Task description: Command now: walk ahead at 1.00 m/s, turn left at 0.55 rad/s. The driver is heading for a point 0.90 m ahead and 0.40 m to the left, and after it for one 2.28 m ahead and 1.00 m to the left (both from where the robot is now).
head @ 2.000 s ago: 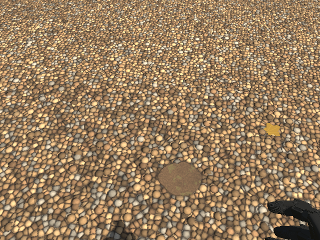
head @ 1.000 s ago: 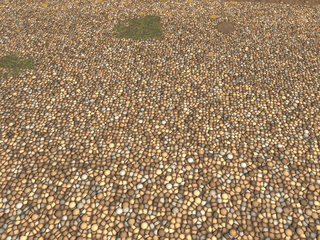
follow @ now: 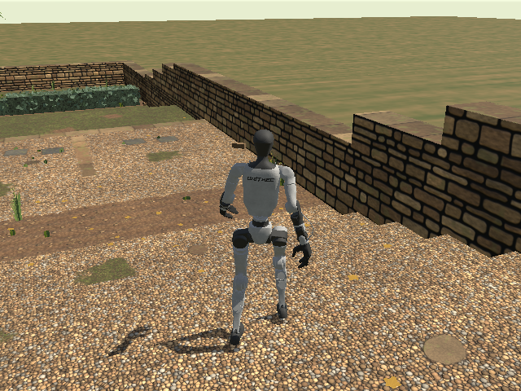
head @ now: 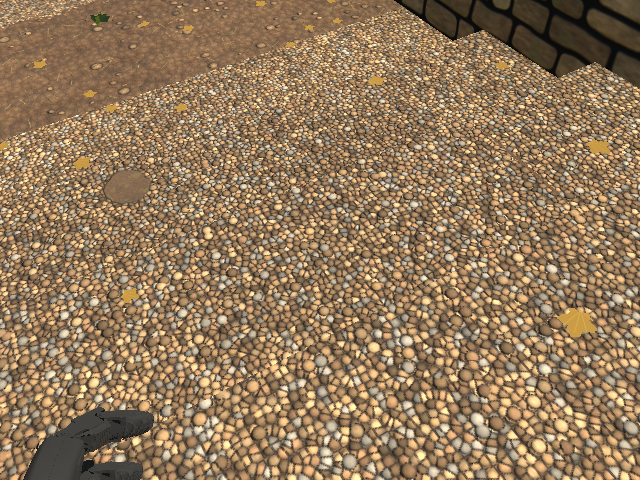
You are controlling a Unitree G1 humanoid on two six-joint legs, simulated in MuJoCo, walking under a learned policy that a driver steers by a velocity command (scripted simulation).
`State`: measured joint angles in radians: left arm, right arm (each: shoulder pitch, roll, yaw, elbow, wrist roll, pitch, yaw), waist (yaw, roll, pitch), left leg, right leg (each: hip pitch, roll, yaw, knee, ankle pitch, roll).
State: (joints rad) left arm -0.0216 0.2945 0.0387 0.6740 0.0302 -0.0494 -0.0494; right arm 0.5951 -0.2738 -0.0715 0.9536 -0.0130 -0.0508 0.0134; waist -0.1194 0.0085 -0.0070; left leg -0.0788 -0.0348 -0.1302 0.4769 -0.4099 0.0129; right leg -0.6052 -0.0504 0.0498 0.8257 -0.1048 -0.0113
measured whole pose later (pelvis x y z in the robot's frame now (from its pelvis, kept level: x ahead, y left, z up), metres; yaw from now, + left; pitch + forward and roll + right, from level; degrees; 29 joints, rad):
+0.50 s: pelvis +0.44 +0.03 -0.19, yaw +24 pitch -2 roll +0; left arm 0.40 0.21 -0.01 0.86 0.06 -0.12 -0.06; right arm 0.26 -0.29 -0.04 0.93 -0.06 -0.09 0.06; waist 0.01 0.02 0.08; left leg -0.29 -0.17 0.04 0.62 -0.31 0.16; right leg -0.42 0.00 0.12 1.65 -0.51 0.18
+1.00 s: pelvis +0.64 +0.05 -0.18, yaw +54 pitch -2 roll -3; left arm 0.18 0.37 0.07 0.63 0.07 -0.13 0.09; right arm 0.22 -0.36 -0.03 0.63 -0.05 -0.06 0.14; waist 0.06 0.03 0.06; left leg -0.44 0.06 0.06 0.83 -0.28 -0.04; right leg -0.24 -0.13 -0.21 0.47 -0.17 0.07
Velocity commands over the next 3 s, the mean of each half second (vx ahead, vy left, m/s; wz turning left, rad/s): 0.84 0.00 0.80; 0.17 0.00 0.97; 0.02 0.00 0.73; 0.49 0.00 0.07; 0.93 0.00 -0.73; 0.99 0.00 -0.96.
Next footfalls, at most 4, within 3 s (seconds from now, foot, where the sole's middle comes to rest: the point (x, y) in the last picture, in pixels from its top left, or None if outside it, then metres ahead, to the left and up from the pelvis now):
0.04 right None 0.15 -0.15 -0.77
0.40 left None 0.48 0.07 -0.95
0.68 right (304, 386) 0.83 0.01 -0.95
1.02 left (242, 477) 0.62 0.17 -0.95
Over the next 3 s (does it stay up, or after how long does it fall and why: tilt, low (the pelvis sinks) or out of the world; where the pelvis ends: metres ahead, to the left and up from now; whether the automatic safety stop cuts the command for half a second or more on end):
stays up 0.96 0.61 -0.38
